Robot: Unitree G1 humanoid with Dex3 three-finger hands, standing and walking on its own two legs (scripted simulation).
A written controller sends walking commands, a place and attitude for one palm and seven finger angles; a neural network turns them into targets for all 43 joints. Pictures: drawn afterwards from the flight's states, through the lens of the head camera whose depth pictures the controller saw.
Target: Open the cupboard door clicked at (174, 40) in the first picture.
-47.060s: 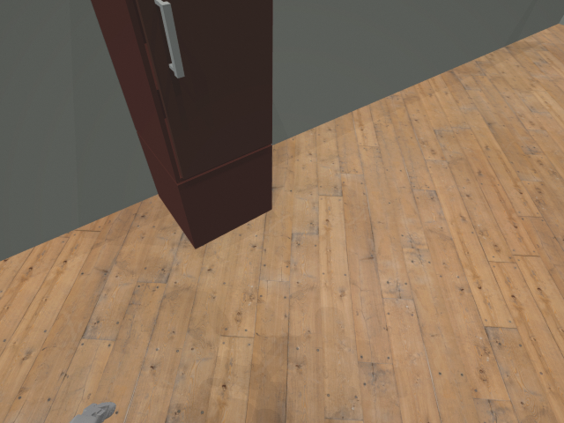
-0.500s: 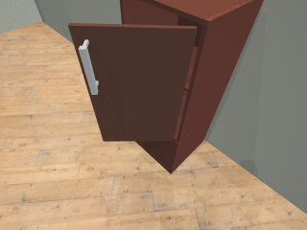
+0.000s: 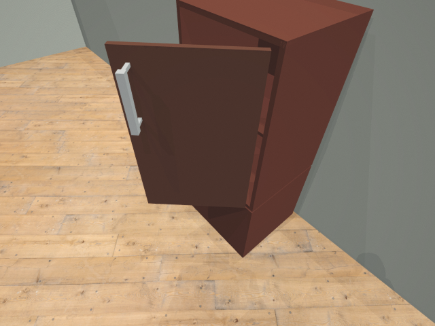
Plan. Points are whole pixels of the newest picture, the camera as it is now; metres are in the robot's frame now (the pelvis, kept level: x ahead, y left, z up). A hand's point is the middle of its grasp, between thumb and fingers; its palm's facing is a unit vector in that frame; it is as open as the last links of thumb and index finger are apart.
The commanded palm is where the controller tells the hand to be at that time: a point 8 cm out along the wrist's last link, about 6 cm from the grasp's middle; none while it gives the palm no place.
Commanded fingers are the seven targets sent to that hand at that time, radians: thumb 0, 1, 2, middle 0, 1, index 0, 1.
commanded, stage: come to a stop and stand still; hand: left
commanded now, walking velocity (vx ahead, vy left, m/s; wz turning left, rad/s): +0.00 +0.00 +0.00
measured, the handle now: (131, 100) +0.58 +0.25 +0.12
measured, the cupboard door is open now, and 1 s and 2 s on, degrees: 47 47 47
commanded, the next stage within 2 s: look again from close up in 0.24 s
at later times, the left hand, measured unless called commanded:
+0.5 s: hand out of the picture -0.01 +0.17 -0.18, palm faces +0.01 -0.99 -0.15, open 7.4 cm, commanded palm none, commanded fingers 0.00 0.90 0.90 -0.20 -0.30 -0.20 -0.30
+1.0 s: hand out of the picture -0.01 +0.18 -0.18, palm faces +0.00 -0.99 -0.14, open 7.4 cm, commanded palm +0.10 +0.23 -0.07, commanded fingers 0.00 0.85 0.88 -0.20 -0.33 -0.20 -0.33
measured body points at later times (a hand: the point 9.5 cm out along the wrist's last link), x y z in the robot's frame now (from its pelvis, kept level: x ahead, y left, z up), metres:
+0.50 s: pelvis +0.00 +0.01 +0.00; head +0.00 +0.02 +0.45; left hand -0.01 +0.22 -0.16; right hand -0.02 -0.21 -0.15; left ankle +0.03 +0.11 -0.74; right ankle +0.01 -0.10 -0.74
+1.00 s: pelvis +0.01 +0.03 +0.00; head +0.01 +0.05 +0.45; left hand -0.01 +0.23 -0.17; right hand +0.00 -0.19 -0.15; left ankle +0.03 +0.11 -0.74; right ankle +0.01 -0.10 -0.74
